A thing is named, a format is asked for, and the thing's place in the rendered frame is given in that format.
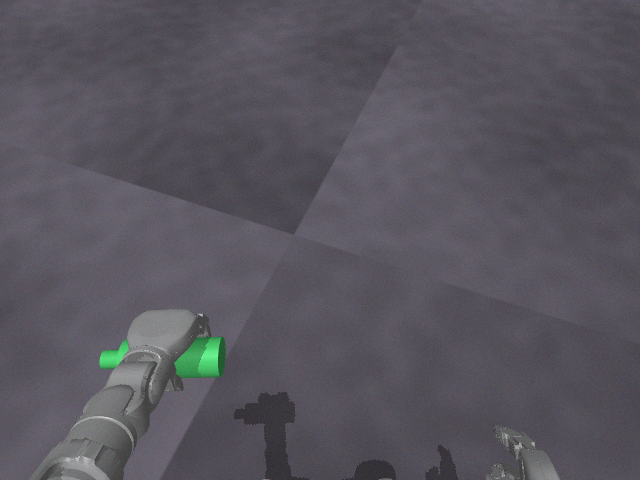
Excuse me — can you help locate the left robot hand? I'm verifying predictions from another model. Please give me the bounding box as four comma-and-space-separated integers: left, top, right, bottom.
127, 309, 211, 391

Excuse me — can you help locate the right robot hand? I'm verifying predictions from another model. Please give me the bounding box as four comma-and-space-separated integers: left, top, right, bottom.
486, 425, 560, 480

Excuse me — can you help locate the bottle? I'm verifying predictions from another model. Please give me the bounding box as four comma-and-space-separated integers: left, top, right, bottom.
99, 337, 226, 378

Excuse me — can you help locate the left robot arm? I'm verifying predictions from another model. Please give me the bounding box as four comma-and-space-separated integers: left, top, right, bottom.
29, 346, 173, 480

